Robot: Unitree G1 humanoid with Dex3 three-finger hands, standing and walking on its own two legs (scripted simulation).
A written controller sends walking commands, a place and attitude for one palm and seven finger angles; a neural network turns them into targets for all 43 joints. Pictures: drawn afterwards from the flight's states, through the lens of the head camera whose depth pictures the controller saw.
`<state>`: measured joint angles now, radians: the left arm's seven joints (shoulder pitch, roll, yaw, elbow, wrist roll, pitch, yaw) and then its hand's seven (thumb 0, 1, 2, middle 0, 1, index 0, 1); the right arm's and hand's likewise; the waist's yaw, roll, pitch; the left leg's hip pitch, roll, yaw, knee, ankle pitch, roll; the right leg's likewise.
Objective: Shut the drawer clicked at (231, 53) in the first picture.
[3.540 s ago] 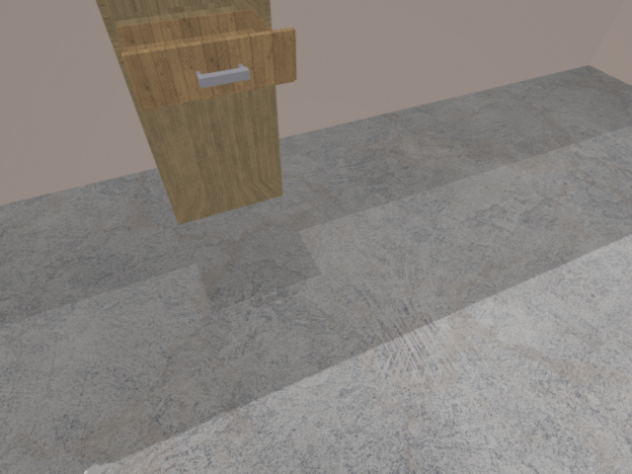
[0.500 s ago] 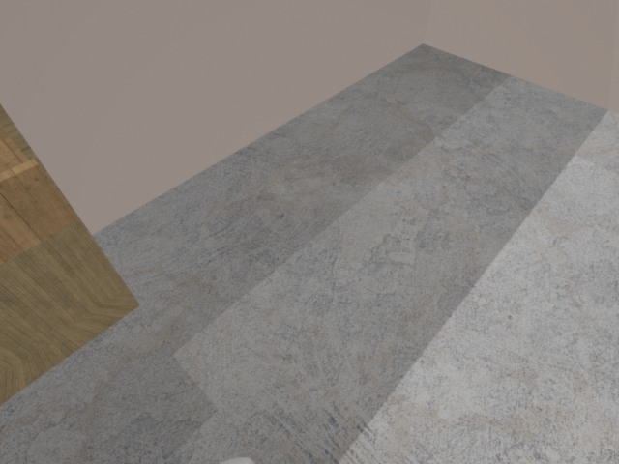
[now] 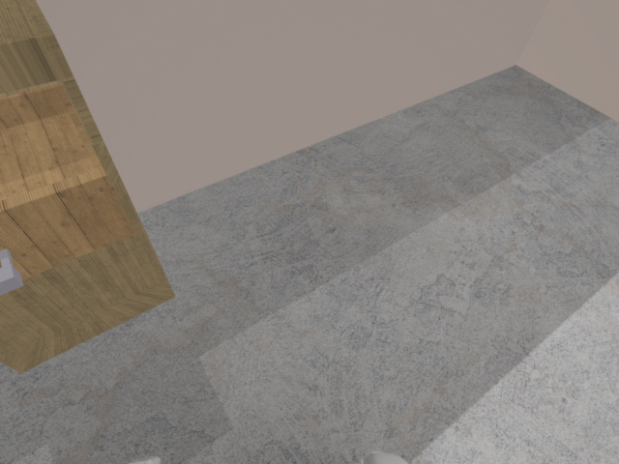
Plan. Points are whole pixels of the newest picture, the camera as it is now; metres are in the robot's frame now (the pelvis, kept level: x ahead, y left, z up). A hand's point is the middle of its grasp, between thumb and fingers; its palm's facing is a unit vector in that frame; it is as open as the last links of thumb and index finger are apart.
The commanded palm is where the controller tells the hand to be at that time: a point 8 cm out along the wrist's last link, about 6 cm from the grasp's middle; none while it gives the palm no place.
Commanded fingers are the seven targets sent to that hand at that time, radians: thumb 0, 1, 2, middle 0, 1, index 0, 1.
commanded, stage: turn to face it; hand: left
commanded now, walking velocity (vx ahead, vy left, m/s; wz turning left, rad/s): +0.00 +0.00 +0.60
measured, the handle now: out of the picture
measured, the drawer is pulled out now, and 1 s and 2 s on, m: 0.28 0.28 0.28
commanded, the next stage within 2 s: take the last steps up to it in 0.92 s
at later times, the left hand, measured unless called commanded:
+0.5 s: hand out of the picture +0.02 +0.16 -0.16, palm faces +0.34 -0.90 -0.27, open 7.4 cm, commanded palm none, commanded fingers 0.00 0.90 0.90 -0.20 -0.30 -0.20 -0.30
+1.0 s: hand out of the picture -0.01 +0.16 -0.16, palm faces +0.55 -0.78 -0.29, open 7.4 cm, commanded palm none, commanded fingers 0.00 0.90 0.90 -0.20 -0.30 -0.20 -0.30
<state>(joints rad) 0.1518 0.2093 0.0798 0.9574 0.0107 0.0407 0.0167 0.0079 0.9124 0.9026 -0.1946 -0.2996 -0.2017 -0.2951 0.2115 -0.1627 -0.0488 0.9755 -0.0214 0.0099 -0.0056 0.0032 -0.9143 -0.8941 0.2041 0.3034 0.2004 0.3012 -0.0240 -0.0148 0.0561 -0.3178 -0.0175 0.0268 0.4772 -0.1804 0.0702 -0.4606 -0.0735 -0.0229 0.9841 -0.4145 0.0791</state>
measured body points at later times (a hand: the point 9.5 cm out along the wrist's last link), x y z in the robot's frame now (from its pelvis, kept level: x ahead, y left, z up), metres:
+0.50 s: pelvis +0.02 -0.06 +0.00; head +0.07 -0.05 +0.44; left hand +0.00 +0.20 -0.14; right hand +0.20 -0.29 -0.15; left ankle -0.02 +0.08 -0.69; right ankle +0.04 -0.17 -0.74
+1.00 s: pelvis +0.04 -0.06 -0.01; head +0.06 -0.07 +0.44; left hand -0.04 +0.20 -0.14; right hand +0.24 -0.22 -0.17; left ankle -0.03 +0.06 -0.73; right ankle +0.11 -0.14 -0.74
